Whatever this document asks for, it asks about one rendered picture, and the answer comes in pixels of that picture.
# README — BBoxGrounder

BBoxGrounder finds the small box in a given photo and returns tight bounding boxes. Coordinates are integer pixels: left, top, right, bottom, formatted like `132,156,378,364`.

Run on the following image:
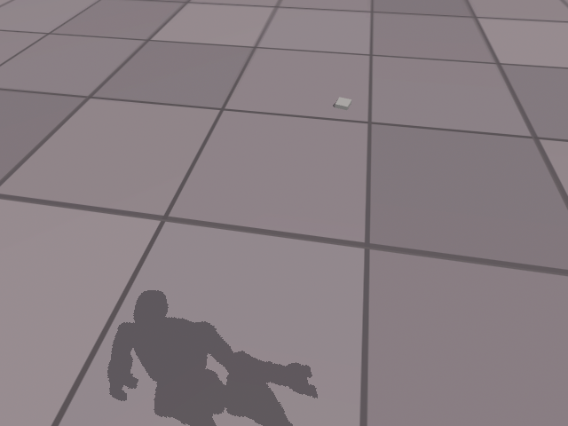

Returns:
335,97,352,110

